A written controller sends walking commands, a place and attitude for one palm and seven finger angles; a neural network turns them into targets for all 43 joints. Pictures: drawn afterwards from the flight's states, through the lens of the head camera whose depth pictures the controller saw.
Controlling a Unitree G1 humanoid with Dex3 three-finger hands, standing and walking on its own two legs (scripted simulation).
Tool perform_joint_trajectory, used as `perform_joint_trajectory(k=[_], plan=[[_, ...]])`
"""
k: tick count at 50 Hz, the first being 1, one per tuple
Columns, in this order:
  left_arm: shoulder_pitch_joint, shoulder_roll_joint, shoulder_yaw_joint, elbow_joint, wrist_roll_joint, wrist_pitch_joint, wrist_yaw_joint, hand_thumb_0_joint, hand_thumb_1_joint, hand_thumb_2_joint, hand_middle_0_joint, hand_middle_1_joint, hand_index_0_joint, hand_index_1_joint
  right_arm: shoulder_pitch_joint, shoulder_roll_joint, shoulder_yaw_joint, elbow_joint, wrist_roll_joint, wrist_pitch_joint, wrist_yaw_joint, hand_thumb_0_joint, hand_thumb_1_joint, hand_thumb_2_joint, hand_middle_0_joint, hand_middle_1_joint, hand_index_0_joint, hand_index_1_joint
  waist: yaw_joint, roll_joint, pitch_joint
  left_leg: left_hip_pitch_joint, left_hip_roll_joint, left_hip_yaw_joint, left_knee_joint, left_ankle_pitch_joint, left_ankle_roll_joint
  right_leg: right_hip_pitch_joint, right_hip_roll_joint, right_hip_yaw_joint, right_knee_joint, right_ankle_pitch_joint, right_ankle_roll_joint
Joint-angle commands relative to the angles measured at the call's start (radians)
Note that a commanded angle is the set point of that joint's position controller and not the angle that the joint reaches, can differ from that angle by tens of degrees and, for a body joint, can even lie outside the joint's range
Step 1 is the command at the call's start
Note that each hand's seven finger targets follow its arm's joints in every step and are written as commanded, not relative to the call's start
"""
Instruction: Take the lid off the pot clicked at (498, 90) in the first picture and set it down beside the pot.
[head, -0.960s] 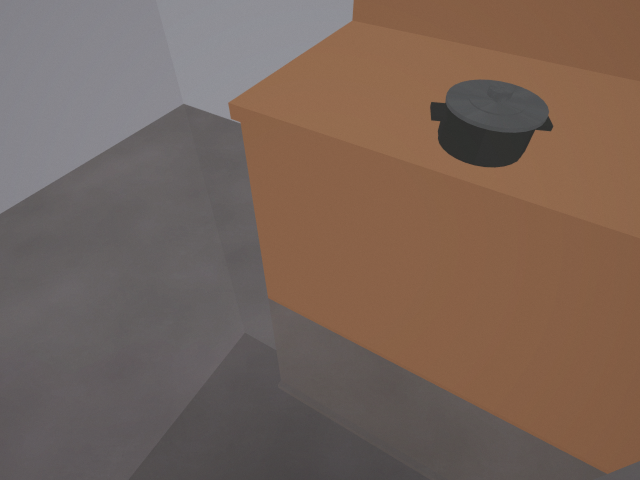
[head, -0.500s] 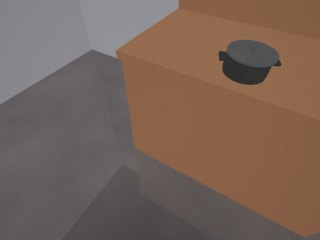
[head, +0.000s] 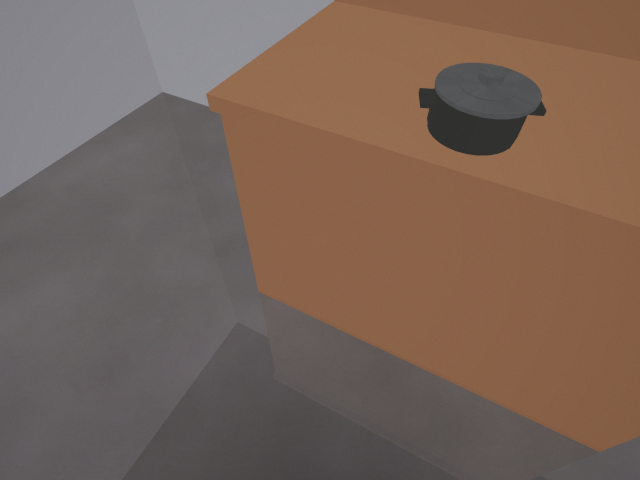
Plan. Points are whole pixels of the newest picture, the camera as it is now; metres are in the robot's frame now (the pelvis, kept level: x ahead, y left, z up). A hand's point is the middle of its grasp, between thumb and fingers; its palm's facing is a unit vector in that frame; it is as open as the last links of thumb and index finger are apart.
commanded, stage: turn to face it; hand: left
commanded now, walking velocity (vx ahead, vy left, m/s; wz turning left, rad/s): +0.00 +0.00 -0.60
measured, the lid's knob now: (491, 75) +0.72 -0.24 +0.15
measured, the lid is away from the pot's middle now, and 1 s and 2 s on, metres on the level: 0.00 0.00 0.00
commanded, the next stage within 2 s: take the last steps up to it in 0.64 s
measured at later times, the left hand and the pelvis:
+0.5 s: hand out of the picture +0.06 +0.19 -0.17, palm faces -0.14 -0.96 -0.25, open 7.4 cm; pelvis -0.02 +0.00 +0.00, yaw -12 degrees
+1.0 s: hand out of the picture +0.10 +0.15 -0.17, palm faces -0.35 -0.91 -0.20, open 7.4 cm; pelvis -0.01 +0.00 +0.00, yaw -22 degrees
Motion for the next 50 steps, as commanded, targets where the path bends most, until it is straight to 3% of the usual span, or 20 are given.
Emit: perform_joint_trajectory(k=[1,7,8,9,10,13,21,24,25,27,28,32,37,39,40,41,42,43,46,50], plan=[[0.015,0.131,0.049,-0.107,0.004,-0.006,-0.001,0.000,0.900,0.900,-0.200,-0.300,-0.200,-0.300,0.044,-0.158,-0.056,-0.092,-0.007,-0.001,-0.018,0.000,-0.900,-0.900,0.200,0.300,0.200,0.300,-0.021,0.040,-0.052,0.027,0.166,-0.077,-0.030,0.087,0.051,-0.098,-0.065,0.084,0.063,0.199,-0.017],[0.115,0.079,0.067,-0.133,0.007,-0.003,-0.020,0.000,0.900,0.900,-0.200,-0.300,-0.200,-0.300,-0.028,-0.165,-0.082,-0.158,-0.007,-0.005,-0.013,0.000,-0.900,-0.900,0.200,0.300,0.200,0.300,0.040,0.135,-0.074,-0.080,0.273,-0.079,0.031,0.130,0.115,-0.033,-0.022,-0.010,0.207,-0.056,-0.001],[0.148,0.098,0.075,-0.128,0.010,-0.010,-0.019,0.000,0.900,0.900,-0.200,-0.300,-0.200,-0.300,-0.043,-0.148,-0.082,-0.169,-0.008,0.000,-0.012,0.000,-0.900,-0.900,0.200,0.300,0.200,0.300,0.056,0.039,-0.064,-0.143,0.202,-0.008,0.176,0.071,0.069,0.016,-0.054,0.061,0.094,0.090,-0.020],[0.154,0.178,0.091,-0.137,0.021,-0.020,-0.007,0.000,0.900,0.900,-0.200,-0.300,-0.200,-0.300,-0.032,-0.084,-0.073,-0.188,-0.003,0.006,-0.010,0.000,-0.900,-0.900,0.200,0.300,0.200,0.300,0.053,-0.260,-0.077,-0.289,0.041,0.091,0.422,-0.153,-0.011,0.065,-0.219,0.394,-0.061,0.188,-0.090],[0.185,0.203,0.099,-0.145,0.009,-0.024,0.006,0.000,0.900,0.900,-0.200,-0.300,-0.200,-0.300,-0.059,-0.068,-0.066,-0.209,-0.004,0.013,-0.013,0.000,-0.900,-0.900,0.200,0.300,0.200,0.300,0.077,-0.324,-0.055,-0.362,-0.023,-0.021,0.601,-0.355,-0.021,0.026,-0.330,0.607,-0.193,0.274,-0.175],[0.047,0.143,0.092,-0.183,0.008,-0.023,0.019,0.000,0.900,0.900,-0.200,-0.300,-0.200,-0.300,0.000,-0.062,-0.069,-0.176,-0.004,0.008,-0.009,0.000,-0.900,-0.900,0.200,0.300,0.200,0.300,-0.011,-0.100,-0.061,-0.344,0.036,-0.099,0.662,-0.225,-0.019,0.012,-0.259,0.462,-0.140,0.201,-0.211],[0.074,0.142,0.101,-0.186,0.011,-0.012,0.014,0.000,0.900,0.900,-0.200,-0.300,-0.200,-0.300,0.007,-0.034,-0.062,-0.192,0.009,0.002,-0.016,0.000,-0.900,-0.900,0.200,0.300,0.200,0.300,0.009,-0.151,-0.124,-0.173,-0.025,-0.047,0.286,-0.197,-0.014,0.051,-0.177,0.430,-0.125,0.300,-0.171],[0.027,0.138,0.102,-0.196,0.006,-0.006,0.014,0.000,0.900,0.900,-0.200,-0.300,-0.200,-0.300,0.116,-0.037,-0.063,-0.168,0.013,-0.009,-0.023,0.000,-0.900,-0.900,0.200,0.300,0.200,0.300,-0.041,-0.168,-0.157,0.006,-0.040,-0.039,0.026,-0.066,0.003,-0.010,-0.132,0.407,-0.087,0.262,-0.109],[0.013,0.114,0.097,-0.207,0.003,-0.004,0.012,0.000,0.900,0.900,-0.200,-0.300,-0.200,-0.300,0.153,-0.060,-0.067,-0.159,0.011,-0.016,-0.027,0.000,-0.900,-0.900,0.200,0.300,0.200,0.300,-0.059,-0.127,-0.162,0.139,0.007,-0.073,-0.055,-0.031,0.023,-0.126,-0.087,0.367,-0.045,0.163,-0.069],[0.013,0.034,0.081,-0.240,0.002,-0.007,-0.004,0.000,0.900,0.900,-0.200,-0.300,-0.200,-0.300,0.130,-0.189,-0.088,-0.196,-0.007,-0.016,-0.025,0.000,-0.900,-0.900,0.200,0.300,0.200,0.300,-0.050,0.266,-0.079,0.200,0.379,-0.441,-0.239,-0.006,0.156,-0.429,0.092,0.085,0.313,-0.261,0.026],[-0.007,0.069,0.092,-0.240,0.014,-0.007,-0.005,0.000,0.900,0.900,-0.200,-0.300,-0.200,-0.300,0.091,-0.172,-0.082,-0.212,-0.013,-0.014,-0.021,0.000,-0.900,-0.900,0.200,0.300,0.200,0.300,-0.047,0.212,-0.044,0.057,0.434,-0.443,-0.242,0.015,0.220,-0.398,0.019,0.050,0.497,-0.279,0.050],[0.033,0.033,0.082,-0.184,0.008,0.000,-0.026,0.000,0.900,0.900,-0.200,-0.300,-0.200,-0.300,0.007,-0.090,-0.053,-0.205,-0.021,-0.022,-0.024,0.000,-0.900,-0.900,0.200,0.300,0.200,0.300,0.007,0.146,-0.015,0.000,0.239,-0.116,-0.138,0.332,0.174,-0.309,-0.030,-0.020,0.549,-0.177,0.057],[-0.015,0.006,0.056,-0.189,0.004,-0.011,-0.024,0.000,0.900,0.900,-0.200,-0.300,-0.200,-0.300,0.123,-0.124,-0.068,-0.138,-0.023,-0.013,-0.017,0.000,-0.900,-0.900,0.200,0.300,0.200,0.300,-0.042,0.175,-0.025,0.033,0.261,-0.080,-0.043,0.492,0.158,-0.115,-0.026,-0.105,0.199,-0.152,0.032],[0.066,0.012,0.062,-0.154,0.007,-0.019,-0.031,0.000,0.900,0.900,-0.200,-0.300,-0.200,-0.300,0.132,-0.137,-0.069,-0.122,-0.020,-0.010,-0.012,0.000,-0.900,-0.900,0.200,0.300,0.200,0.300,-0.010,0.126,-0.082,-0.021,0.234,-0.048,0.021,0.226,0.114,0.058,-0.001,-0.145,0.029,-0.036,0.020],[0.113,0.053,0.072,-0.137,0.012,-0.026,-0.029,0.000,0.900,0.900,-0.200,-0.300,-0.200,-0.300,0.141,-0.113,-0.065,-0.119,-0.015,-0.012,-0.007,0.000,-0.900,-0.900,0.200,0.300,0.200,0.300,0.014,0.036,-0.095,-0.142,0.188,-0.013,0.124,0.016,0.076,0.206,-0.043,-0.078,-0.069,-0.030,-0.002],[0.164,0.153,0.093,-0.125,0.021,-0.039,-0.018,0.000,0.900,0.900,-0.200,-0.300,-0.200,-0.300,0.145,-0.036,-0.046,-0.143,-0.005,-0.014,0.000,0.000,-0.900,-0.900,0.200,0.300,0.200,0.300,0.036,-0.258,-0.106,-0.403,0.061,0.114,0.379,-0.302,0.006,0.358,-0.288,0.289,-0.200,-0.175,-0.104],[0.228,0.195,0.097,-0.117,0.004,-0.035,-0.008,0.000,0.900,0.900,-0.200,-0.300,-0.200,-0.300,0.047,-0.042,-0.039,-0.180,-0.014,-0.009,0.004,0.000,-0.900,-0.900,0.200,0.300,0.200,0.300,0.094,-0.258,-0.051,-0.478,0.043,0.036,0.564,-0.413,0.003,0.245,-0.414,0.460,-0.308,-0.318,-0.210],[0.203,0.165,0.099,-0.116,0.005,-0.039,0.001,0.000,0.900,0.900,-0.200,-0.300,-0.200,-0.300,0.024,-0.060,-0.046,-0.174,-0.016,-0.007,0.006,0.000,-0.900,-0.900,0.200,0.300,0.200,0.300,0.073,-0.253,-0.026,-0.498,0.063,-0.037,0.652,-0.321,0.019,0.170,-0.366,0.466,-0.342,-0.455,-0.227],[0.051,0.085,0.074,-0.138,0.009,-0.062,0.006,0.000,0.900,0.900,-0.200,-0.300,-0.200,-0.300,0.116,-0.036,-0.051,-0.112,-0.026,-0.012,0.023,0.000,-0.900,-0.900,0.200,0.300,0.200,0.300,-0.033,-0.116,-0.009,-0.372,0.094,-0.011,0.636,-0.159,0.005,0.007,-0.276,0.228,-0.289,-0.280,-0.197],[0.078,0.081,0.071,-0.103,0.014,-0.072,0.002,0.000,0.900,0.900,-0.200,-0.300,-0.200,-0.300,0.158,0.021,-0.047,-0.091,-0.019,-0.018,0.031,0.000,-0.900,-0.900,0.200,0.300,0.200,0.300,-0.036,-0.143,0.010,-0.217,0.072,0.045,0.387,-0.142,0.004,-0.079,-0.244,0.152,-0.298,-0.244,-0.194]])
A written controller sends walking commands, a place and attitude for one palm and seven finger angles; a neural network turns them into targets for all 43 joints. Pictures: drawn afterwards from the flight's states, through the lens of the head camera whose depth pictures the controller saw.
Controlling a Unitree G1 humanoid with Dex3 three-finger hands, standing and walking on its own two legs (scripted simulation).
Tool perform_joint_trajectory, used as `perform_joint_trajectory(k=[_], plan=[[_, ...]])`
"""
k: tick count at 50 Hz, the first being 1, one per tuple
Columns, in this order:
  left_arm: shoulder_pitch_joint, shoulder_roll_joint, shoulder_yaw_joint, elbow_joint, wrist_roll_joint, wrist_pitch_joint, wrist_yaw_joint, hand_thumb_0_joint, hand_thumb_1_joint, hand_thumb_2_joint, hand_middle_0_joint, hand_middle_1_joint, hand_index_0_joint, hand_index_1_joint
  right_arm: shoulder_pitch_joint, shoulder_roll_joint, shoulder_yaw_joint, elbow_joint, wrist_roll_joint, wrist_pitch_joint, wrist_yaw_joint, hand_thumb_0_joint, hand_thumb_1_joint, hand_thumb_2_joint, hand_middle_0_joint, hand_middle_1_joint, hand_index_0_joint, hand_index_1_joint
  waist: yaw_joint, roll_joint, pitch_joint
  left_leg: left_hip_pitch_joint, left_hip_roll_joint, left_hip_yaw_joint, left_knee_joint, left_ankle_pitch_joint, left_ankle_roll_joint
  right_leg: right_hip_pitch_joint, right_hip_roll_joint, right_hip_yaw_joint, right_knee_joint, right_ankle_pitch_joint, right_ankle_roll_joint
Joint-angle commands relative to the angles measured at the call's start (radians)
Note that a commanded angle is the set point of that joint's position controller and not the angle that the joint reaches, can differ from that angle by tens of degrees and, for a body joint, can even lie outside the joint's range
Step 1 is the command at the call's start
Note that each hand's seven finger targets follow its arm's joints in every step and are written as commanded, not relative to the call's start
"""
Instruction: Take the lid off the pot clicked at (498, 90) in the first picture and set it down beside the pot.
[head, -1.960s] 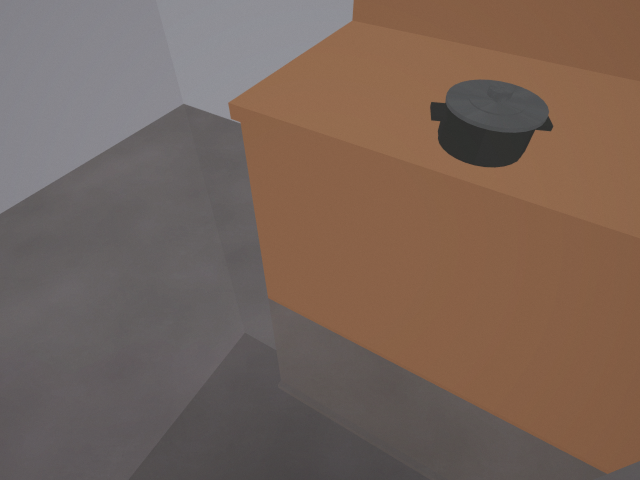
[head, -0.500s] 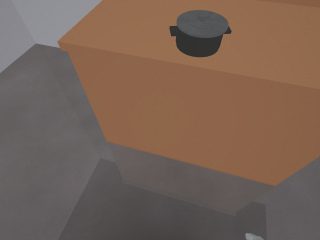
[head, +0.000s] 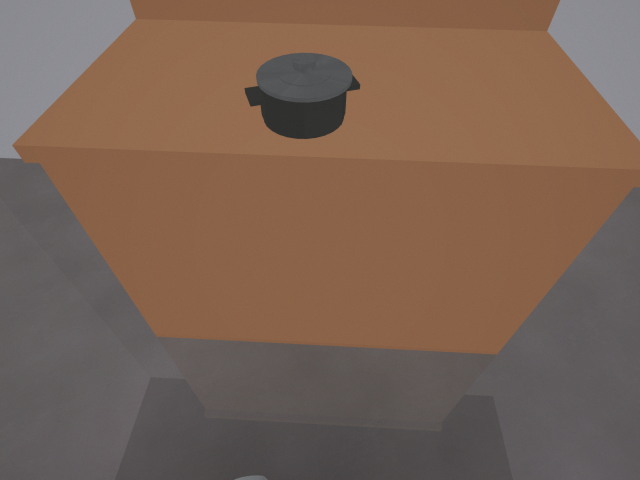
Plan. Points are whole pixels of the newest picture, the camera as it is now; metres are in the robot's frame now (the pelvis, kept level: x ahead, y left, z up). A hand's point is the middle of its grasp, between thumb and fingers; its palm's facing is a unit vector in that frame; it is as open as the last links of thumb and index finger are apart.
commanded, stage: take the last steps up to it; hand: left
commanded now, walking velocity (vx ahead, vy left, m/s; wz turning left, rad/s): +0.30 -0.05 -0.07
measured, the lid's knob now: (304, 63) +0.77 +0.06 +0.15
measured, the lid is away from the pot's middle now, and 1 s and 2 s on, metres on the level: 0.00 0.00 0.00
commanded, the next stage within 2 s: come to a stop and stand still in 0.58 s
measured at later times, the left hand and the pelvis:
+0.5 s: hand (226, 413) +0.25 +0.16 -0.17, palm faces -0.13 -0.98 -0.14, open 7.4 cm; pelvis +0.15 +0.00 +0.00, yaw -4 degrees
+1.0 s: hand (238, 372) +0.32 +0.16 -0.18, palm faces +0.04 -0.98 -0.21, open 7.3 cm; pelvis +0.27 -0.03 -0.01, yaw -1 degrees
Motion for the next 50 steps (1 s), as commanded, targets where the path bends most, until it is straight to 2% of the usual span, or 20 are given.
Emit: perform_joint_trajectory(k=[1,4,5,6,7,8,10,13,16,20,25,28,29,30,33,37,42,46,49,50], plan=[[0.014,0.194,0.049,-0.028,0.004,-0.034,0.012,0.000,0.900,0.900,-0.200,-0.300,-0.200,-0.300,0.004,-0.015,-0.010,-0.071,0.000,-0.043,0.003,0.000,-0.900,-0.900,0.200,0.300,0.200,0.300,0.008,-0.167,0.039,0.066,0.002,0.019,-0.189,0.015,0.003,-0.092,-0.247,0.235,-0.273,-0.240,-0.164],[0.002,0.178,0.050,-0.009,-0.002,-0.027,0.007,0.000,0.900,0.900,-0.200,-0.300,-0.200,-0.300,0.133,0.005,-0.006,-0.024,-0.003,-0.062,-0.006,0.000,-0.900,-0.900,0.200,0.300,0.200,0.300,-0.040,-0.124,0.033,0.293,-0.041,0.074,-0.403,0.100,0.007,-0.188,-0.184,0.187,-0.181,-0.327,-0.127],[0.008,0.147,0.044,-0.008,-0.007,-0.022,0.002,0.000,0.900,0.900,-0.200,-0.300,-0.200,-0.300,0.189,-0.010,-0.005,0.000,-0.002,-0.071,-0.014,0.000,-0.900,-0.900,0.200,0.300,0.200,0.300,-0.054,-0.042,0.035,0.381,-0.037,0.051,-0.487,0.064,0.008,-0.239,-0.132,0.156,-0.078,-0.327,-0.104],[0.014,0.088,0.032,-0.019,-0.011,-0.019,-0.007,0.000,0.900,0.900,-0.200,-0.300,-0.200,-0.300,0.265,-0.079,-0.019,0.022,-0.010,-0.080,-0.024,0.000,-0.900,-0.900,0.200,0.300,0.200,0.300,-0.078,0.170,0.053,0.439,0.113,-0.207,-0.654,-0.169,0.060,-0.362,-0.044,0.085,0.171,-0.286,-0.060],[0.011,0.039,0.023,-0.050,-0.011,-0.021,-0.013,0.000,0.900,0.900,-0.200,-0.300,-0.200,-0.300,0.337,-0.178,-0.040,0.021,-0.016,-0.081,-0.034,0.000,-0.900,-0.900,0.200,0.300,0.200,0.300,-0.091,0.349,0.077,0.430,0.356,-0.580,-0.859,-0.434,0.162,-0.505,0.033,-0.053,0.451,-0.316,-0.017],[-0.072,0.081,0.035,-0.080,0.006,-0.021,-0.015,0.000,0.900,0.900,-0.200,-0.300,-0.200,-0.300,0.315,-0.182,-0.038,0.021,-0.016,-0.078,-0.039,0.000,-0.900,-0.900,0.200,0.300,0.200,0.300,-0.090,0.241,0.119,0.342,0.413,-0.682,-0.937,-0.515,0.223,-0.552,-0.036,0.049,0.619,-0.258,-0.023],[-0.085,0.077,0.040,-0.054,0.012,-0.033,-0.026,0.000,0.900,0.900,-0.200,-0.300,-0.200,-0.300,0.213,-0.084,-0.010,0.008,-0.009,-0.092,-0.042,0.000,-0.900,-0.900,0.200,0.300,0.200,0.300,-0.037,0.077,0.164,0.278,0.324,-0.474,-0.903,-0.268,0.197,-0.556,-0.106,0.068,0.722,-0.088,-0.008],[-0.016,0.033,0.029,-0.006,0.007,-0.027,-0.033,0.000,0.900,0.900,-0.200,-0.300,-0.200,-0.300,0.190,-0.027,0.010,0.029,0.004,-0.121,-0.048,0.000,-0.900,-0.900,0.200,0.300,0.200,0.300,0.006,0.052,0.080,0.338,0.206,-0.180,-0.837,0.182,0.153,-0.468,-0.122,0.031,0.651,0.042,0.027],[-0.057,0.019,0.018,-0.011,0.003,-0.023,-0.031,0.000,0.900,0.900,-0.200,-0.300,-0.200,-0.300,0.253,-0.009,0.013,0.072,0.008,-0.126,-0.050,0.000,-0.900,-0.900,0.200,0.300,0.200,0.300,-0.010,0.078,0.062,0.444,0.188,-0.094,-0.798,0.457,0.167,-0.501,-0.125,-0.015,0.550,0.054,0.044],[-0.165,0.000,0.008,-0.036,-0.001,-0.025,-0.030,0.000,0.900,0.900,-0.200,-0.300,-0.200,-0.300,0.292,-0.003,0.013,0.101,0.002,-0.115,-0.048,0.000,-0.900,-0.900,0.200,0.300,0.200,0.300,-0.040,0.103,0.102,0.439,0.176,-0.029,-0.776,0.567,0.160,-0.463,-0.125,-0.068,0.358,0.062,0.042],[-0.198,0.013,0.019,-0.047,-0.006,-0.035,-0.027,0.000,0.900,0.900,-0.200,-0.300,-0.200,-0.300,0.253,-0.027,-0.006,0.101,-0.006,-0.103,-0.044,0.000,-0.900,-0.900,0.200,0.300,0.200,0.300,-0.034,0.122,0.088,0.404,0.202,-0.024,-0.719,0.555,0.156,-0.286,-0.101,-0.091,0.183,0.037,0.009],[0.110,0.094,0.046,0.050,0.003,-0.059,-0.011,0.000,0.900,0.900,-0.200,-0.300,-0.200,-0.300,0.216,-0.021,-0.010,0.105,0.008,-0.097,-0.035,0.000,-0.900,-0.900,0.200,0.300,0.200,0.300,0.109,-0.012,-0.060,0.225,0.116,0.034,-0.360,0.538,0.085,0.216,-0.073,-0.091,0.057,0.137,-0.016],[0.237,0.205,0.076,0.081,0.008,-0.072,0.005,0.000,0.900,0.900,-0.200,-0.300,-0.200,-0.300,0.275,0.036,-0.003,0.091,0.020,-0.099,-0.025,0.000,-0.900,-0.900,0.200,0.300,0.200,0.300,0.138,-0.258,-0.207,-0.017,0.001,0.097,-0.038,0.143,0.035,0.487,-0.347,0.241,-0.007,0.169,-0.101],[0.292,0.259,0.077,0.092,-0.014,-0.069,0.012,0.000,0.900,0.900,-0.200,-0.300,-0.200,-0.300,0.232,0.039,0.006,0.059,0.024,-0.092,-0.031,0.000,-0.900,-0.900,0.200,0.300,0.200,0.300,0.130,-0.291,-0.229,-0.112,-0.064,0.016,0.223,-0.211,0.028,0.461,-0.492,0.456,-0.136,0.306,-0.170],[0.033,0.118,0.045,0.032,-0.015,-0.062,0.027,0.000,0.900,0.900,-0.200,-0.300,-0.200,-0.300,0.115,0.057,-0.005,0.045,0.007,-0.069,-0.029,0.000,-0.900,-0.900,0.200,0.300,0.200,0.300,0.050,-0.136,-0.028,-0.120,0.056,-0.069,0.316,-0.018,0.033,0.078,-0.410,0.260,-0.221,0.108,-0.160],[-0.040,0.024,0.012,0.007,0.001,-0.063,0.045,0.000,0.900,0.900,-0.200,-0.300,-0.200,-0.300,0.168,0.112,0.014,0.069,0.007,-0.029,-0.038,0.000,-0.900,-0.900,0.200,0.300,0.200,0.300,-0.025,-0.094,-0.049,0.084,0.035,-0.036,-0.002,0.034,-0.017,-0.084,-0.313,-0.005,-0.158,0.597,-0.130],[-0.002,0.133,0.028,-0.007,-0.002,-0.022,0.054,0.000,0.900,0.900,-0.200,-0.300,-0.200,-0.300,0.007,0.042,-0.003,-0.015,0.014,0.006,-0.032,0.000,-0.900,-0.900,0.200,0.300,0.200,0.300,0.034,-0.144,-0.056,0.050,-0.032,-0.016,-0.140,0.028,-0.034,0.025,-0.344,0.036,-0.083,0.731,-0.167],[-0.013,0.174,0.045,-0.030,0.006,-0.005,0.058,0.000,0.900,0.900,-0.200,-0.300,-0.200,-0.300,-0.083,-0.001,-0.018,-0.083,0.012,0.014,-0.028,0.000,-0.900,-0.900,0.200,0.300,0.200,0.300,0.033,-0.178,-0.033,0.046,-0.045,-0.037,-0.203,0.011,-0.030,0.049,-0.366,0.062,-0.033,0.752,-0.171],[-0.036,0.187,0.046,-0.040,-0.003,0.009,0.056,0.000,0.900,0.900,-0.200,-0.300,-0.200,-0.300,-0.063,-0.016,-0.021,-0.089,0.010,0.012,-0.026,0.000,-0.900,-0.900,0.200,0.300,0.200,0.300,0.006,-0.163,-0.042,0.218,-0.048,-0.021,-0.428,0.223,-0.019,-0.029,-0.316,0.036,0.041,0.570,-0.102],[-0.026,0.169,0.041,-0.047,-0.006,0.014,0.054,0.000,0.900,0.900,-0.200,-0.300,-0.200,-0.300,-0.044,-0.052,-0.026,-0.093,0.006,0.005,-0.026,0.000,-0.900,-0.900,0.200,0.300,0.200,0.300,-0.001,-0.087,-0.069,0.322,0.022,-0.069,-0.504,0.491,0.010,-0.079,-0.255,-0.007,0.107,0.412,-0.041]])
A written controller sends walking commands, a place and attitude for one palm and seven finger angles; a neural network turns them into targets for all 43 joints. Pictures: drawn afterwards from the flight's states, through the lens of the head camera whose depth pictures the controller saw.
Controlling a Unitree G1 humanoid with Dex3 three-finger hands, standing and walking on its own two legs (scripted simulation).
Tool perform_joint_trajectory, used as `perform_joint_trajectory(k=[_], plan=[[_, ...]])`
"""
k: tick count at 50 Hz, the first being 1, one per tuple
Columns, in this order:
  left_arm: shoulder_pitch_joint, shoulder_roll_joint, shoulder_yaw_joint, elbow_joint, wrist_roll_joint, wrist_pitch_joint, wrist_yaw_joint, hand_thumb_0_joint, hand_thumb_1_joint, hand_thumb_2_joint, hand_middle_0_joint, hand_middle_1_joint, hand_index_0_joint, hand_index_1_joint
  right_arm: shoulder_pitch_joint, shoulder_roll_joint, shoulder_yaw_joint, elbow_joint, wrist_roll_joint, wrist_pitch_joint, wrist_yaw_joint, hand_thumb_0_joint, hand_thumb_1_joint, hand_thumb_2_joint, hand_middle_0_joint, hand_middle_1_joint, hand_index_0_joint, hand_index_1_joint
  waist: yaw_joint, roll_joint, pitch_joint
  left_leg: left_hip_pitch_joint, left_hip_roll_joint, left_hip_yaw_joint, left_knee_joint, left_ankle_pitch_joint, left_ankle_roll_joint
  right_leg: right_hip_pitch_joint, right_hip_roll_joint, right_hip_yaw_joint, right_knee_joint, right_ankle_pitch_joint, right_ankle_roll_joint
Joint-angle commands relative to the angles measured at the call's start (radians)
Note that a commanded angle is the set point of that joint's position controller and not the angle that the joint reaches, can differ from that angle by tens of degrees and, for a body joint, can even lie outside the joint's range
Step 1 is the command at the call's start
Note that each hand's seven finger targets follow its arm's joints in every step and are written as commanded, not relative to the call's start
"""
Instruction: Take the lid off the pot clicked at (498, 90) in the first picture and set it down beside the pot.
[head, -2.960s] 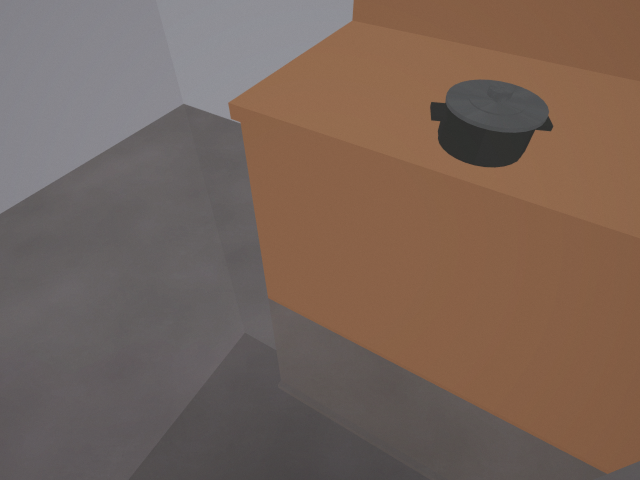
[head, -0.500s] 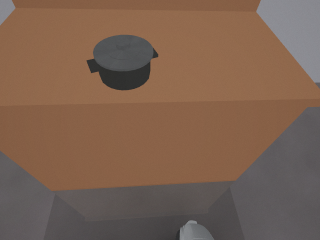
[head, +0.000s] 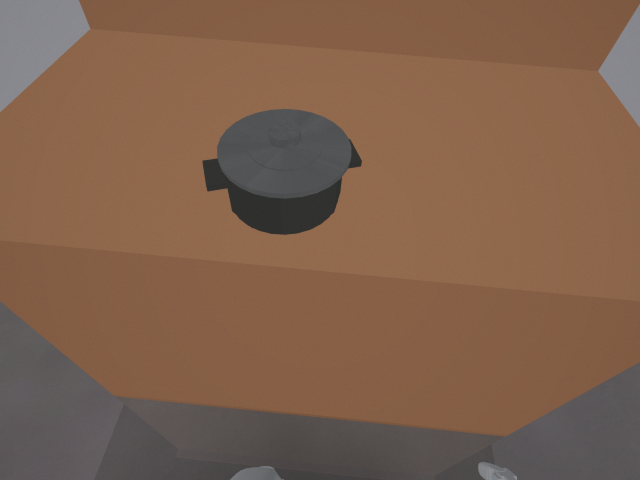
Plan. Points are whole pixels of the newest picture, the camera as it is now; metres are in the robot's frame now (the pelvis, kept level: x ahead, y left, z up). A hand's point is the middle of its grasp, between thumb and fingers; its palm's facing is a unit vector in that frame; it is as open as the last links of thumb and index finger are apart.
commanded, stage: come to a stop and stand still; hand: left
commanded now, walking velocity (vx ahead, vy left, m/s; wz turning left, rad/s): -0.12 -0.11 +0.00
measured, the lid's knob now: (284, 134) +0.49 +0.10 +0.16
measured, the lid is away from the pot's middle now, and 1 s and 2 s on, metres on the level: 0.00 0.00 0.00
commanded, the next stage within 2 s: look again from close up in 0.98 s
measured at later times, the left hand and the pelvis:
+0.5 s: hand out of the picture -0.07 +0.19 -0.17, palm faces +0.03 -0.98 -0.21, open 7.4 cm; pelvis -0.06 +0.00 +0.01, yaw +0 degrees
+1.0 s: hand out of the picture -0.04 +0.19 -0.17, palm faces +0.04 -0.98 -0.19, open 7.3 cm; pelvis -0.05 +0.02 +0.01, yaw +0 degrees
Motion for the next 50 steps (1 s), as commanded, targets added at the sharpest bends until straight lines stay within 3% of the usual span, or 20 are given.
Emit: perform_joint_trajectory(k=[1,2,4,7,14,17,21,22,24,25,27,29,33,36,39,41,43,45,48,50], plan=[[0.078,0.106,0.029,-0.073,-0.011,0.003,0.011,0.000,0.900,0.900,-0.200,-0.300,-0.200,-0.300,0.172,-0.163,-0.027,-0.034,-0.017,-0.012,-0.005,0.000,-0.900,-0.900,0.200,0.300,0.200,0.300,-0.045,0.177,-0.154,0.338,0.294,-0.279,-0.256,0.807,0.138,-0.141,-0.064,0.057,0.130,0.065,0.031],[0.092,0.111,0.017,-0.076,-0.012,0.005,0.020,0.000,0.900,0.900,-0.200,-0.300,-0.200,-0.300,0.177,-0.196,-0.028,-0.050,-0.011,-0.009,-0.005,0.000,-0.900,-0.900,0.200,0.300,0.200,0.300,-0.058,0.218,-0.171,0.312,0.395,-0.341,-0.306,1.015,0.245,-0.137,0.026,0.086,0.370,-0.377,0.051],[0.072,0.129,0.034,-0.064,-0.010,0.018,0.022,0.000,0.900,0.900,-0.200,-0.300,-0.200,-0.300,0.115,-0.196,-0.021,-0.069,-0.014,-0.011,-0.026,0.000,-0.900,-0.900,0.200,0.300,0.200,0.300,-0.053,0.201,-0.163,0.224,0.374,-0.322,-0.303,0.898,0.281,-0.183,0.039,0.240,0.609,-0.378,0.047],[0.104,0.129,0.039,-0.045,-0.010,0.017,0.005,0.000,0.900,0.900,-0.200,-0.300,-0.200,-0.300,0.036,-0.137,-0.002,-0.099,-0.012,-0.024,-0.030,0.000,-0.900,-0.900,0.200,0.300,0.200,0.300,-0.019,0.045,-0.149,0.211,0.285,-0.225,-0.321,0.685,0.241,-0.217,0.036,0.249,0.688,-0.208,0.063],[0.126,0.100,0.022,-0.018,-0.005,0.037,-0.013,0.000,0.900,0.900,-0.200,-0.300,-0.200,-0.300,0.109,-0.134,-0.003,-0.035,-0.009,-0.015,-0.019,0.000,-0.900,-0.900,0.200,0.300,0.200,0.300,-0.051,0.158,-0.138,0.191,0.226,-0.256,-0.511,-0.080,0.180,-0.112,0.020,0.175,0.381,-0.207,0.060],[0.148,0.079,0.004,0.005,-0.006,0.031,-0.017,0.000,0.900,0.900,-0.200,-0.300,-0.200,-0.300,0.146,-0.144,-0.015,0.000,-0.016,-0.010,-0.010,0.000,-0.900,-0.900,0.200,0.300,0.200,0.300,-0.063,0.171,-0.118,0.174,0.212,-0.288,-0.574,-0.219,0.156,-0.019,0.040,0.119,0.198,-0.252,0.031],[0.346,0.042,0.004,0.088,-0.012,0.024,-0.018,0.000,0.900,0.900,-0.200,-0.300,-0.200,-0.300,0.136,-0.140,-0.029,0.032,-0.020,0.003,-0.005,0.000,-0.900,-0.900,0.200,0.300,0.200,0.300,0.005,0.149,-0.095,0.075,0.129,-0.175,-0.588,-0.270,0.068,0.208,0.084,0.034,-0.167,-0.132,-0.003],[0.379,0.070,0.008,0.095,-0.006,0.020,-0.013,0.000,0.900,0.900,-0.200,-0.300,-0.200,-0.300,0.136,-0.100,-0.027,0.036,-0.010,0.005,-0.003,0.000,-0.900,-0.900,0.200,0.300,0.200,0.300,0.017,0.069,-0.046,-0.021,0.075,-0.125,-0.518,-0.261,0.032,0.277,0.057,0.072,-0.300,-0.096,-0.013],[0.282,0.178,0.022,0.056,0.006,0.011,-0.001,0.000,0.900,0.900,-0.200,-0.300,-0.200,-0.300,0.144,0.008,-0.006,0.026,-0.005,0.011,-0.001,0.000,-0.900,-0.900,0.200,0.300,0.200,0.300,-0.018,-0.221,0.048,-0.073,-0.063,-0.009,-0.034,-0.131,-0.004,0.029,-0.287,0.489,-0.558,-0.460,-0.139],[0.138,0.187,0.020,0.011,0.003,0.006,0.000,0.000,0.900,0.900,-0.200,-0.300,-0.200,-0.300,0.142,-0.037,-0.015,0.019,-0.017,0.019,0.006,0.000,-0.900,-0.900,0.200,0.300,0.200,0.300,-0.052,-0.156,0.055,-0.032,-0.040,-0.050,0.163,-0.106,0.000,-0.150,-0.348,0.538,-0.585,-0.470,-0.186],[0.012,0.151,0.022,-0.019,-0.012,-0.030,0.003,0.000,0.900,0.900,-0.200,-0.300,-0.200,-0.300,0.214,-0.054,-0.026,0.050,-0.013,0.017,0.020,0.000,-0.900,-0.900,0.200,0.300,0.200,0.300,-0.095,-0.167,0.060,-0.094,-0.003,-0.077,0.285,-0.020,0.019,-0.105,-0.259,0.416,-0.533,-0.319,-0.148],[0.072,0.099,0.009,0.010,-0.007,-0.050,-0.005,0.000,0.900,0.900,-0.200,-0.300,-0.200,-0.300,0.226,-0.044,-0.017,0.060,-0.013,-0.007,0.025,0.000,-0.900,-0.900,0.200,0.300,0.200,0.300,-0.075,-0.108,0.098,-0.122,0.017,-0.035,0.260,0.014,0.016,-0.013,-0.203,0.301,-0.438,-0.131,-0.119],[0.200,0.108,0.014,0.062,0.000,-0.054,-0.008,0.000,0.900,0.900,-0.200,-0.300,-0.200,-0.300,0.160,-0.020,-0.002,0.038,-0.010,-0.032,0.016,0.000,-0.900,-0.900,0.200,0.300,0.200,0.300,-0.003,-0.147,0.063,-0.092,0.018,0.002,0.049,-0.071,0.021,0.117,-0.227,0.306,-0.337,0.053,-0.139],[0.176,0.091,0.007,0.081,-0.006,-0.047,-0.006,0.000,0.900,0.900,-0.200,-0.300,-0.200,-0.300,0.243,0.013,0.017,0.079,-0.009,-0.051,0.001,0.000,-0.900,-0.900,0.200,0.300,0.200,0.300,-0.036,-0.156,0.020,0.162,-0.006,0.013,-0.228,0.075,0.025,0.030,-0.156,0.251,-0.219,0.124,-0.088],[0.196,0.016,-0.005,0.080,-0.011,-0.039,-0.004,0.000,0.900,0.900,-0.200,-0.300,-0.200,-0.300,0.324,-0.088,0.005,0.126,-0.013,-0.065,-0.016,0.000,-0.900,-0.900,0.200,0.300,0.200,0.300,-0.036,0.062,-0.067,0.342,0.170,-0.175,-0.264,0.400,0.102,-0.059,-0.027,0.142,-0.047,0.005,-0.006],[0.152,0.005,-0.011,0.082,-0.014,-0.028,0.000,0.000,0.900,0.900,-0.200,-0.300,-0.200,-0.300,0.329,-0.098,0.008,0.146,-0.012,-0.059,-0.028,0.000,-0.900,-0.900,0.200,0.300,0.200,0.300,-0.049,0.232,-0.067,0.310,0.232,-0.278,-0.355,0.454,0.167,-0.055,0.006,0.083,0.039,-0.131,0.026],[0.141,0.008,-0.013,0.085,-0.018,-0.024,-0.001,0.000,0.900,0.900,-0.200,-0.300,-0.200,-0.300,0.279,-0.074,0.016,0.140,-0.009,-0.057,-0.034,0.000,-0.900,-0.900,0.200,0.300,0.200,0.300,-0.026,0.157,-0.037,0.245,0.220,-0.256,-0.360,0.493,0.188,-0.024,-0.012,0.118,0.042,-0.155,0.019],[0.185,0.007,-0.014,0.112,-0.015,-0.031,-0.001,0.000,0.900,0.900,-0.200,-0.300,-0.200,-0.300,0.229,-0.050,0.022,0.134,-0.004,-0.057,-0.034,0.000,-0.900,-0.900,0.200,0.300,0.200,0.300,-0.001,0.095,-0.065,0.219,0.151,-0.165,-0.287,0.491,0.138,0.076,-0.031,0.137,-0.123,0.047,0.016],[0.167,0.049,-0.014,0.126,-0.017,-0.042,0.001,0.000,0.900,0.900,-0.200,-0.300,-0.200,-0.300,0.204,-0.021,0.025,0.146,0.001,-0.052,-0.025,0.000,-0.900,-0.900,0.200,0.300,0.200,0.300,-0.020,-0.081,-0.049,0.193,0.075,-0.084,-0.241,0.360,0.062,0.124,-0.095,0.193,-0.173,0.353,-0.008],[0.142,0.050,-0.015,0.122,-0.016,-0.042,0.004,0.000,0.900,0.900,-0.200,-0.300,-0.200,-0.300,0.219,-0.021,0.026,0.162,-0.002,-0.048,-0.024,0.000,-0.900,-0.900,0.200,0.300,0.200,0.300,-0.032,-0.048,-0.046,0.217,0.075,-0.078,-0.260,0.370,0.054,0.121,-0.098,0.181,-0.159,0.398,-0.009]])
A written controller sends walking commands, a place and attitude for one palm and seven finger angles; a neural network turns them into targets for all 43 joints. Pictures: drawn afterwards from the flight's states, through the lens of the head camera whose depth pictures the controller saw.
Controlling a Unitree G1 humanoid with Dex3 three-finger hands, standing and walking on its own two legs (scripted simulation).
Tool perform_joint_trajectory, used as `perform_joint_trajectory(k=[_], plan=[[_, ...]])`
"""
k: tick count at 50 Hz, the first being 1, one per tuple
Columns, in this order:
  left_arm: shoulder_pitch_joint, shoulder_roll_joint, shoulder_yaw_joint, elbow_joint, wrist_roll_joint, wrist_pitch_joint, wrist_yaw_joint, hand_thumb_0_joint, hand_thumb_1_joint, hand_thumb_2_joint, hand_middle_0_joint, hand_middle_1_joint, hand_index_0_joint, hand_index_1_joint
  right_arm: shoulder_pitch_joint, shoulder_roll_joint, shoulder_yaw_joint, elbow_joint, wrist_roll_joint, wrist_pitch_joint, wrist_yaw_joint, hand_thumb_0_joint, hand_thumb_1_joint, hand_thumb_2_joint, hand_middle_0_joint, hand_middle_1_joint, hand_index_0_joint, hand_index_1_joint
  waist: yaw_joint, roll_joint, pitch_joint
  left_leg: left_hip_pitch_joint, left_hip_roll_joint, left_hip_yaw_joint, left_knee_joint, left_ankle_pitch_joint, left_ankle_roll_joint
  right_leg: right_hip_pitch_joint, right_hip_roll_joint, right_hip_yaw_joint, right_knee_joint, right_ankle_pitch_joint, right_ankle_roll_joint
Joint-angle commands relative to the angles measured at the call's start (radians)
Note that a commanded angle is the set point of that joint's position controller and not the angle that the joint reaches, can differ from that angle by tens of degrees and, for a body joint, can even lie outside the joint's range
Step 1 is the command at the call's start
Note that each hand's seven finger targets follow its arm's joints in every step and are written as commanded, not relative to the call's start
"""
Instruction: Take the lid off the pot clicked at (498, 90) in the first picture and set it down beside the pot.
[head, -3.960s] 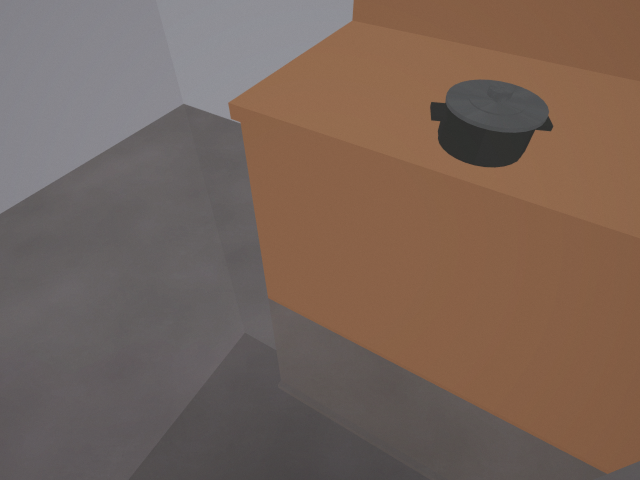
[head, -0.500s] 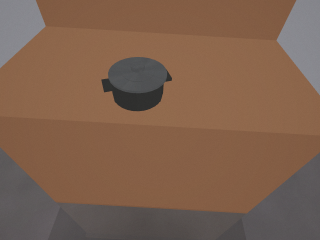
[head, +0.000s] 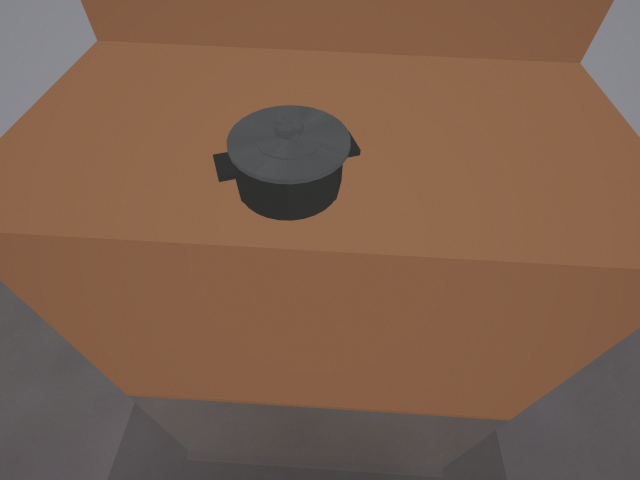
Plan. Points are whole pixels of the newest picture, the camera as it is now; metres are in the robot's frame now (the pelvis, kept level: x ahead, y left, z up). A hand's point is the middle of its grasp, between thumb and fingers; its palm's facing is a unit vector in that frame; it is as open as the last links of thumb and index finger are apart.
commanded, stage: look again from close up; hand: left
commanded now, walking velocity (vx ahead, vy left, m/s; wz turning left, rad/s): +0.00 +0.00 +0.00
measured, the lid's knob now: (288, 126) +0.54 +0.08 +0.16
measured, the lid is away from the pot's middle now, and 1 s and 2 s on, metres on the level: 0.00 0.00 0.00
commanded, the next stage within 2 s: shuffle to correct the standing spot in 0.96 s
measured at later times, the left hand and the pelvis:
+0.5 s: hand out of the picture +0.04 +0.19 -0.17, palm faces +0.00 -0.97 -0.25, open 7.4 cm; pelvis +0.00 +0.00 -0.01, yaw -1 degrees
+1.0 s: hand out of the picture +0.03 +0.18 -0.18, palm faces +0.01 -0.98 -0.21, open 7.4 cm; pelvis +0.00 -0.01 +0.00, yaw +0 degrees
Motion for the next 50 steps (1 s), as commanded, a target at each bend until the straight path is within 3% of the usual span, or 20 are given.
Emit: perform_joint_trajectory(k=[1,3,4,5,6,7,9,11,14,17,20,22,31,43,50], plan=[[0.082,0.087,0.012,-0.005,-0.001,-0.015,0.007,0.000,0.900,0.900,-0.200,-0.300,-0.200,-0.300,0.041,-0.094,-0.014,-0.024,-0.001,-0.015,-0.001,0.000,-0.900,-0.900,0.200,0.300,0.200,0.300,-0.001,-0.020,-0.017,0.067,0.089,-0.081,-0.073,0.363,0.014,-0.001,-0.092,0.061,-0.078,0.466,-0.039],[0.079,0.092,0.013,-0.010,-0.002,-0.013,0.007,0.000,0.900,0.900,-0.200,-0.300,-0.200,-0.300,0.027,-0.101,-0.014,-0.023,-0.001,-0.016,0.000,0.000,-0.900,-0.900,0.200,0.300,0.200,0.300,0.005,-0.016,-0.013,0.072,0.092,-0.081,-0.073,0.376,0.017,-0.002,-0.090,0.056,-0.088,0.443,-0.036],[0.147,0.109,0.004,0.007,0.019,-0.042,0.049,0.000,0.900,0.900,-0.200,-0.300,-0.200,-0.300,-0.035,-0.153,-0.010,-0.092,0.005,-0.030,0.015,0.000,-0.900,-0.900,0.200,0.300,0.200,0.300,0.029,-0.026,0.040,0.004,0.094,-0.045,0.136,0.425,0.001,-0.062,-0.110,0.131,-0.111,0.709,-0.013],[0.097,0.146,0.009,-0.048,0.013,-0.050,0.042,0.000,0.900,0.900,-0.200,-0.300,-0.200,-0.300,0.024,-0.101,-0.006,-0.113,-0.001,-0.026,0.025,0.000,-0.900,-0.900,0.200,0.300,0.200,0.300,-0.020,-0.017,-0.003,-0.040,0.075,-0.051,0.095,0.115,0.011,-0.019,-0.148,0.122,-0.087,0.633,-0.050],[0.056,0.137,0.001,-0.066,0.011,-0.052,0.035,0.000,0.900,0.900,-0.200,-0.300,-0.200,-0.300,0.053,-0.102,-0.002,-0.113,-0.002,-0.024,0.027,0.000,-0.900,-0.900,0.200,0.300,0.200,0.300,-0.033,-0.015,-0.036,-0.038,0.073,-0.052,0.063,0.098,0.013,-0.016,-0.123,0.103,-0.050,0.540,-0.065],[0.039,0.140,0.007,-0.094,0.004,-0.042,0.025,0.000,0.900,0.900,-0.200,-0.300,-0.200,-0.300,0.067,-0.114,-0.010,-0.132,-0.007,-0.022,0.030,0.000,-0.900,-0.900,0.200,0.300,0.200,0.300,-0.022,0.079,-0.104,0.006,0.071,-0.064,0.034,0.187,0.014,0.003,-0.100,0.081,0.008,0.431,-0.081],[0.064,0.123,0.006,-0.108,0.003,-0.035,0.025,0.000,0.900,0.900,-0.200,-0.300,-0.200,-0.300,0.047,-0.153,-0.016,-0.149,-0.006,-0.025,0.023,0.000,-0.900,-0.900,0.200,0.300,0.200,0.300,-0.012,0.122,-0.088,0.025,0.111,-0.097,0.060,0.388,0.035,-0.057,-0.052,0.052,0.042,0.304,-0.069],[0.085,0.115,0.002,-0.106,0.004,-0.030,0.027,0.000,0.900,0.900,-0.200,-0.300,-0.200,-0.300,0.037,-0.160,-0.013,-0.158,-0.004,-0.025,0.018,0.000,-0.900,-0.900,0.200,0.300,0.200,0.300,-0.004,0.063,-0.065,0.025,0.116,-0.098,0.076,0.443,0.041,-0.063,-0.043,0.051,0.028,0.293,-0.064],[0.063,0.123,0.005,-0.128,0.004,-0.019,0.026,0.000,0.900,0.900,-0.200,-0.300,-0.200,-0.300,0.016,-0.163,-0.015,-0.180,-0.002,-0.017,0.018,0.000,-0.900,-0.900,0.200,0.300,0.200,0.300,-0.007,-0.020,0.007,-0.020,0.097,-0.086,0.066,0.318,0.033,-0.092,-0.049,0.057,0.007,0.269,-0.060],[0.041,0.152,0.009,-0.144,0.001,-0.013,0.020,0.000,0.900,0.900,-0.200,-0.300,-0.200,-0.300,0.012,-0.156,-0.012,-0.182,-0.002,-0.015,0.019,0.000,-0.900,-0.900,0.200,0.300,0.200,0.300,-0.007,0.027,0.002,-0.010,0.084,-0.082,0.025,0.226,0.031,-0.098,-0.047,0.061,0.005,0.214,-0.057],[0.047,0.152,0.008,-0.150,0.004,-0.012,0.019,0.000,0.900,0.900,-0.200,-0.300,-0.200,-0.300,-0.008,-0.153,-0.013,-0.179,0.000,-0.016,0.019,0.000,-0.900,-0.900,0.200,0.300,0.200,0.300,-0.001,-0.014,0.033,-0.034,0.080,-0.077,0.024,0.193,0.031,-0.110,-0.050,0.074,-0.019,0.189,-0.052],[0.037,0.165,0.011,-0.154,0.002,-0.009,0.015,0.000,0.900,0.900,-0.200,-0.300,-0.200,-0.300,-0.006,-0.155,-0.013,-0.178,-0.002,-0.017,0.019,0.000,-0.900,-0.900,0.200,0.300,0.200,0.300,-0.001,-0.017,0.007,-0.007,0.078,-0.075,0.008,0.180,0.028,-0.106,-0.050,0.072,-0.017,0.189,-0.051],[0.063,0.178,0.012,-0.145,0.003,-0.017,0.015,0.000,0.900,0.900,-0.200,-0.300,-0.200,-0.300,-0.011,-0.152,-0.014,-0.149,0.003,-0.022,0.014,0.000,-0.900,-0.900,0.200,0.300,0.200,0.300,0.004,-0.007,-0.044,0.025,0.083,-0.061,0.033,0.298,0.020,-0.057,-0.072,0.081,-0.014,0.380,-0.049],[0.055,0.173,0.013,-0.130,0.001,-0.012,0.012,0.000,0.900,0.900,-0.200,-0.300,-0.200,-0.300,-0.027,-0.152,-0.015,-0.124,0.003,-0.019,0.011,0.000,-0.900,-0.900,0.200,0.300,0.200,0.300,0.010,0.015,-0.019,0.032,0.090,-0.066,0.003,0.289,0.018,-0.062,-0.067,0.072,-0.044,0.332,-0.042],[0.057,0.170,0.015,-0.124,0.003,-0.015,0.011,0.000,0.900,0.900,-0.200,-0.300,-0.200,-0.300,-0.024,-0.144,-0.015,-0.114,0.004,-0.022,0.010,0.000,-0.900,-0.900,0.200,0.300,0.200,0.300,0.010,0.016,-0.041,0.044,0.091,-0.067,-0.001,0.336,0.015,-0.036,-0.073,0.070,-0.044,0.386,-0.040]])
